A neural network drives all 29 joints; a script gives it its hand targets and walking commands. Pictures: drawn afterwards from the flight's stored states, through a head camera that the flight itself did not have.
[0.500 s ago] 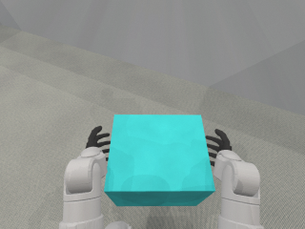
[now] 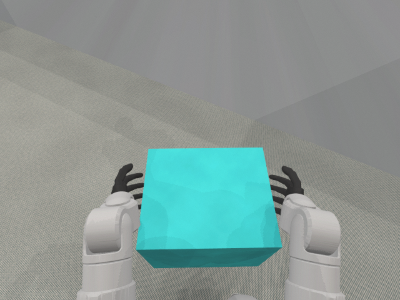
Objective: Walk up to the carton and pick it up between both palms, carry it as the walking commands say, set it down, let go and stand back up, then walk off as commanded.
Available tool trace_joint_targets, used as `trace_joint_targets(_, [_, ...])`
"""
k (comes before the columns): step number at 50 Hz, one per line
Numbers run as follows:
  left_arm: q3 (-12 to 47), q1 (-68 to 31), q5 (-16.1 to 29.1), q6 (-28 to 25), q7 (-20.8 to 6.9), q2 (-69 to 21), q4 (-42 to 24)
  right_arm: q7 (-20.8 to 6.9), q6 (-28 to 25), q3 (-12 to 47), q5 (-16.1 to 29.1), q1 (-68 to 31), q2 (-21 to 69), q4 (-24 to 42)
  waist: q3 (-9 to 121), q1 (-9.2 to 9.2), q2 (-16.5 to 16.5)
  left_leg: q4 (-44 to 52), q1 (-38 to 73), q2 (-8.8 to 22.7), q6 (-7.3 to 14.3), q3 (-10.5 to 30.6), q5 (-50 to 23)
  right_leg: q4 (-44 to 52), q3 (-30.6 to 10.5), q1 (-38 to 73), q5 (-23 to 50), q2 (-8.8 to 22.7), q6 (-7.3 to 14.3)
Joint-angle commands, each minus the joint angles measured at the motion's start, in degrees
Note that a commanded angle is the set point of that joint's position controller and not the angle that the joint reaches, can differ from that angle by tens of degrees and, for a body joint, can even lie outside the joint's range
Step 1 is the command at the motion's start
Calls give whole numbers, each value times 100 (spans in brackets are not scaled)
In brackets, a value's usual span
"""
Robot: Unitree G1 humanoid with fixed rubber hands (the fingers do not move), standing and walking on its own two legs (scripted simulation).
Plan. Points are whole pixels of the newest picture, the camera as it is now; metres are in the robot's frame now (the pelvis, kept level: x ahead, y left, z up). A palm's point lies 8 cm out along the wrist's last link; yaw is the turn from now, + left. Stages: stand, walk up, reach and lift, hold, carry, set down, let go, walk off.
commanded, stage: carry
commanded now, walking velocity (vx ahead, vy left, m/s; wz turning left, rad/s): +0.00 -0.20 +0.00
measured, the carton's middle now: (206, 210) +0.31 +0.00 -0.02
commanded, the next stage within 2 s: none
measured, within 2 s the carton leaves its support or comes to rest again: neither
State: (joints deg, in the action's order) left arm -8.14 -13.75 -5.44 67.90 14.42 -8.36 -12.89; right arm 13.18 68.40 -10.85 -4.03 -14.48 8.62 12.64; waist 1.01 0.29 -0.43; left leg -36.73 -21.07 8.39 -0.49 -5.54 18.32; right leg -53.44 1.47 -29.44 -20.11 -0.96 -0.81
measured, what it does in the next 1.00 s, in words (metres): steps to the right: right foot, then left foot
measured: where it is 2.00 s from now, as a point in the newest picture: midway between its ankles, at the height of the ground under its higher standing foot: outside the picture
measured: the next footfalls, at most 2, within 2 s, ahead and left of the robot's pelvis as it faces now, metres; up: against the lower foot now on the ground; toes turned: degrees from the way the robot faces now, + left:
right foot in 0.18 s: +0.01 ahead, -0.19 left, +0.00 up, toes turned -4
left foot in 0.54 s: -0.06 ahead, -0.05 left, +0.00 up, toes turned +2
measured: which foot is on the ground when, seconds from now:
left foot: down 0.00-0.18, up 0.20-0.52, down 0.54-1.00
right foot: up 0.00-0.16, down 0.18-0.56, up 0.58-0.78, down 0.80-1.00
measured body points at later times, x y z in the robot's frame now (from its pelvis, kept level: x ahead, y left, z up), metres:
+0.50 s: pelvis -0.05 -0.12 +0.00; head -0.02 -0.11 +0.45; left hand +0.24 +0.04 +0.05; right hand +0.25 -0.28 +0.05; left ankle -0.07 -0.03 -0.70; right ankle -0.03 -0.19 -0.73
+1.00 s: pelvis -0.11 -0.19 +0.00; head -0.11 -0.19 +0.45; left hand +0.18 -0.02 +0.07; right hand +0.19 -0.34 +0.06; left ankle -0.10 -0.05 -0.73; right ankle -0.09 -0.30 -0.73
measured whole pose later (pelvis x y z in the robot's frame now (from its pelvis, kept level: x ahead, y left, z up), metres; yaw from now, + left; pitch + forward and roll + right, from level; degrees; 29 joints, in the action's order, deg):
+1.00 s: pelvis -0.11 -0.19 +0.00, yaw +2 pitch +3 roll +0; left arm -8.1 -14.1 -6.0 68.6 13.9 -8.5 -12.8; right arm 12.8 68.4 -10.8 -4.1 -14.0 8.5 12.5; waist 3.6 0.6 -0.7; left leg -35.4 -20.9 5.2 -1.1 -5.7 16.2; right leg -34.6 3.5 -20.4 -16.9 0.7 0.8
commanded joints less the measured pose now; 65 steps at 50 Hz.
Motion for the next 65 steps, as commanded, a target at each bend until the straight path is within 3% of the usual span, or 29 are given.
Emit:
trace_joint_targets(1, [4070, -3491, 2437, 38, -2431, -5518, -663, -2486, 85, 4098, 2206, -2930, 5431, 283, 2004, 80, -1392, 946, 1702, 1316, 782, 1085, -4727, -48, 249, -347, -620, -19, -222])
trace_joint_targets(5, [4041, -3426, 2387, 22, -2362, -5401, -772, -2526, 57, 4272, 2382, -3053, 5527, 229, 2001, 65, -1970, 885, 1509, 1284, 492, 1025, -3838, 1097, 320, 165, -782, 92, -99])
trace_joint_targets(6, [3969, -3476, 2440, 42, -2395, -5479, -624, -2473, 69, 4225, 2276, -3053, 5589, 92, 1833, 5, -1706, 660, 1353, 1237, 289, 760, -3715, 1998, 273, 477, -599, 187, -37])
trace_joint_targets(8, [3881, -3240, 2468, -1, -2426, -5563, -688, -2442, 17, 4377, 2449, -3404, 5550, 563, 2198, -73, -769, -80, 600, 747, -9, 424, -2450, 3242, 50, 1795, 327, 296, 8])
trace_joint_targets(10, [3753, -3141, 2431, 19, -2514, -5463, -459, -2370, 21, 4452, 2360, -3412, 5530, 519, 2162, 34, 2205, -2227, -1465, -385, -504, -427, 2156, 2935, -1756, 2923, 4837, 2086, 414])
trace_joint_targets(11, [3724, -3076, 2359, -14, -2500, -5448, -517, -2420, 50, 4627, 2516, -3400, 5653, 507, 2186, -83, 1806, -2736, -1393, -479, -457, -178, 2230, 2840, -1395, 2707, 5057, 2033, 905])
trace_joint_targets(14, [3919, -3764, 2595, -120, -2549, -5611, -1229, -2344, -114, 4749, 2585, -3673, 5926, 863, 2369, -66, 1018, -3566, -1694, -541, -344, 126, 1388, 2447, -525, 3309, 6235, 1578, 781])
trace_joint_targets(15, [3760, -3364, 2466, -55, -2565, -5586, -851, -2289, -84, 4794, 2566, -3643, 5851, 799, 2400, -70, 921, -3443, -1522, -545, -371, 146, 1218, 2485, -550, 3187, 5402, 1406, 638])
trace_joint_targets(17, [3677, -2919, 2394, -69, -2563, -5458, -622, -2236, -105, 4765, 2530, -3447, 5668, 822, 2458, -88, 1090, -2721, -1679, -649, -387, -101, 1219, 2267, -494, 3705, 6313, 1428, 813])
trace_joint_targets(18, [3610, -3044, 2458, -130, -2583, -5368, -884, -2199, -118, 4869, 2592, -3560, 5730, 951, 2434, -71, 1573, -2506, -1471, -690, -418, -130, 1265, 2322, -501, 3524, 5801, 1291, 769])
trace_joint_targets(19, [3613, -3002, 2387, -118, -2564, -5385, -903, -2207, -104, 4937, 2644, -3943, 5647, 1273, 2430, -139, 1299, -2183, -1283, -867, -372, -239, 1324, 2606, -885, 3325, 4789, 1365, 787])
trace_joint_targets(22, [3647, -2898, 2371, -50, -2532, -5400, -623, -2253, 44, 4675, 2556, -3515, 5531, 786, 2325, -96, 1404, -1363, -711, -798, -195, -181, 1065, 2610, -915, 2644, 4372, 1512, 1062])
trace_joint_targets(24, [3746, -3199, 2372, -25, -2498, -5404, -588, -2326, 52, 4515, 2566, -3442, 5555, 484, 2406, -67, 945, -259, -80, -876, -237, -410, 542, 2358, -668, 2431, 4066, 1400, 1082])
trace_joint_targets(27, [4016, -3369, 2469, -49, -2428, -5570, -716, -2426, 18, 4246, 2447, -3305, 5634, 371, 2711, 115, -53, 1360, 1761, 86, 32, 281, -1308, 1827, -350, 1363, 2997, 1010, 456])
trace_joint_targets(28, [4041, -3428, 2419, -50, -2406, -5451, -725, -2466, -21, 4256, 2489, -3255, 5630, 297, 2733, 135, -1005, 1672, 2193, 1253, 469, 1672, -2658, 1403, -341, 642, 1319, 686, 126])
trace_joint_targets(29, [4098, -3427, 2435, -89, -2401, -5477, -946, -2513, -35, 4141, 2378, -2735, 5589, 173, 2613, 74, -1715, 1366, 2324, 1914, 786, 2165, -4135, 526, -311, -9, -711, 334, -56])
trace_joint_targets(30, [4134, -3661, 2503, -89, -2414, -5594, -935, -2524, -90, 4152, 2428, -2827, 5612, 354, 2527, 113, -1446, 1323, 2060, 1868, 1089, 2088, -4132, 165, -349, -77, -862, 327, 22])
trace_joint_targets(32, [4086, -3465, 2357, -86, -2428, -5613, -643, -2558, -46, 4200, 2438, -3178, 5642, 340, 2110, 73, -572, 1320, 1832, 1302, 868, 1275, -3804, 236, -240, -66, -469, 245, -32])
trace_joint_targets(34, [3994, -3148, 2338, -15, -2410, -5547, -490, -2508, 37, 4137, 2347, -2959, 5609, 188, 2265, 52, -592, 1168, 1457, 931, 701, 970, -3710, 726, 49, 492, -370, 115, -75])
trace_joint_targets(38, [4117, -3734, 2448, -65, -2324, -5632, -931, -2505, 6, 4057, 2344, -3097, 5562, 183, 2315, 9, -1462, 693, 1538, 634, 344, 682, -4304, 2375, 336, 1105, 346, 108, -84])
trace_joint_targets(40, [4023, -3356, 2411, -18, -2399, -5567, -691, -2497, -20, 4161, 2243, -2835, 5474, 168, 2650, 16, -705, 366, 1386, 328, 66, 438, -3300, 2579, -236, 1745, 1914, 572, 46])
trace_joint_targets(42, [3825, -3204, 2400, 16, -2509, -5492, -367, -2421, 3, 4299, 2310, -3303, 5487, 392, 2649, 63, 909, -109, 237, -249, -244, 17, -219, 2502, -1011, 2672, 5320, 1482, 272])
trace_joint_targets(47, [3595, -3004, 2252, 33, -2530, -5451, -2, -2398, 56, 4422, 2336, -3276, 5509, 247, 2410, 10, 1111, 280, 655, -334, -292, -182, -828, 2318, -420, 2146, 4646, 1170, 323])
trace_joint_targets(48, [3635, -3027, 2215, 10, -2517, -5433, -176, -2431, 32, 4455, 2408, -3499, 5564, 338, 2646, -12, 575, 309, 864, -352, -264, -195, -955, 2343, -474, 2230, 4698, 1181, 277])
trace_joint_targets(51, [3678, -2876, 2250, 29, -2534, -5433, 26, -2419, 34, 4295, 2282, -3138, 5331, 114, 2607, 0, 68, 446, 1277, -63, -147, 58, -1581, 2293, -536, 1699, 3689, 1062, 283])
trace_joint_targets(54, [3653, -3119, 2229, 6, -2549, -5342, -89, -2428, 40, 4367, 2358, -3297, 5507, 124, 2150, 34, 727, 825, 843, -142, -119, 185, -520, 2762, -566, 1421, 1776, 985, 282])
trace_joint_targets(58, [3697, -3051, 2177, 45, -2566, -5304, 170, -2504, 64, 4293, 2355, -3318, 5420, -155, 1935, 19, 323, 994, 812, -108, -131, 226, -324, 2933, -551, 1029, 662, 925, 238])
trace_joint_targets(63, [3760, -3260, 2229, 79, -2532, -5407, 210, -2511, 32, 4170, 2265, -3130, 5368, -318, 1516, -27, -266, 1440, 395, -10, -4, 449, 274, 2792, -379, 1053, 294, 735, 187])
trace_joint_targets(65, [3692, -3258, 2221, 62, -2565, -5373, 146, -2510, 21, 4250, 2336, -3374, 5420, -151, 1660, 2, 150, 1221, 508, -17, -12, 322, -126, 2875, -402, 1111, 605, 880, 191])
